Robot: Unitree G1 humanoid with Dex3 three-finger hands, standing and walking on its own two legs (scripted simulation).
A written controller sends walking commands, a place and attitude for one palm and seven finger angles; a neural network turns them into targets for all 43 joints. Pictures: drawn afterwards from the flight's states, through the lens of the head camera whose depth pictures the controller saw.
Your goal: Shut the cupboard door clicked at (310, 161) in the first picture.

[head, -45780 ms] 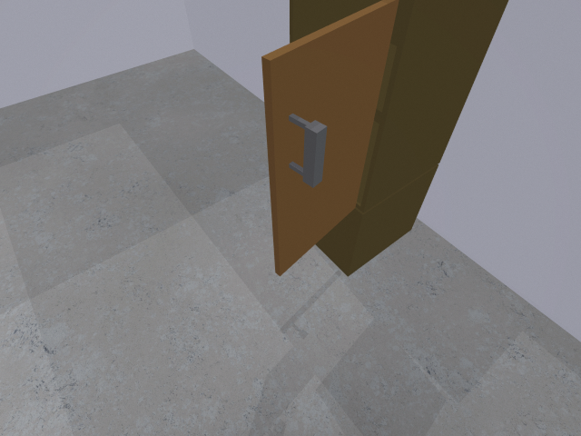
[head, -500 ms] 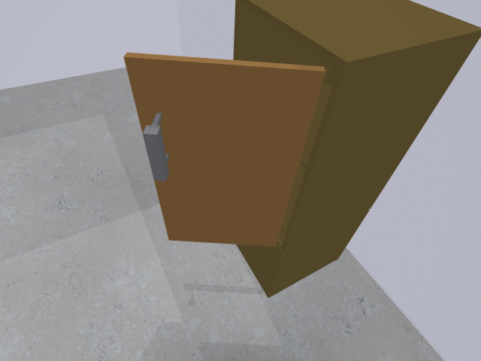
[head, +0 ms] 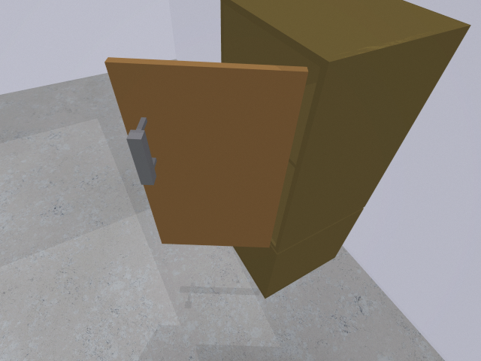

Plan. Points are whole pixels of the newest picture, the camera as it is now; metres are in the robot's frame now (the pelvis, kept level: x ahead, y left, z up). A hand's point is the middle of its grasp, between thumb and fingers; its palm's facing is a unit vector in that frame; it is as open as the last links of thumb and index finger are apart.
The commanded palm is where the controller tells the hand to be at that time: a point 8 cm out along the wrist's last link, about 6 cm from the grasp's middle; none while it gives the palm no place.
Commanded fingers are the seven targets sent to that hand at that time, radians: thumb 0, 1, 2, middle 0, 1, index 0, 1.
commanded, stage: look again from close up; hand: left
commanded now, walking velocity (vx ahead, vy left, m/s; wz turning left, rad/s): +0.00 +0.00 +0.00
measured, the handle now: (145, 151) +0.48 +0.23 +0.07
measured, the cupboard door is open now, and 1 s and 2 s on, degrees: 59 59 59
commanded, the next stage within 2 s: raise the hand and make a fist in 0.06 s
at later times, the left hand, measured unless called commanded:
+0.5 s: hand (179, 306) +0.21 +0.11 +0.00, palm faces -0.01 -1.00 +0.08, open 6.5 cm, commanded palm +0.12 +0.19 -0.04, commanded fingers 0.00 0.90 0.90 -0.51 -0.64 -0.51 -0.64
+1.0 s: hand (164, 297) +0.22 +0.14 +0.00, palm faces +0.01 -1.00 -0.02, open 4.2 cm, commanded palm +0.18 +0.20 +0.01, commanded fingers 0.00 0.90 0.90 -0.97 -1.14 -0.97 -1.14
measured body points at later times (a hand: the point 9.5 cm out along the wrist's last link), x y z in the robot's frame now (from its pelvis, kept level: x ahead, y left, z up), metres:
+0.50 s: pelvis +0.00 -0.03 -0.05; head +0.00 -0.02 +0.40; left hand +0.20 +0.17 -0.01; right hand +0.18 -0.29 -0.10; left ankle +0.06 +0.06 -0.74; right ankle +0.00 -0.14 -0.74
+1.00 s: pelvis +0.03 -0.05 -0.07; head +0.08 -0.06 +0.38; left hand +0.21 +0.19 +0.00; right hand +0.20 -0.26 -0.16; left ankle +0.06 +0.06 -0.74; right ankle +0.00 -0.14 -0.74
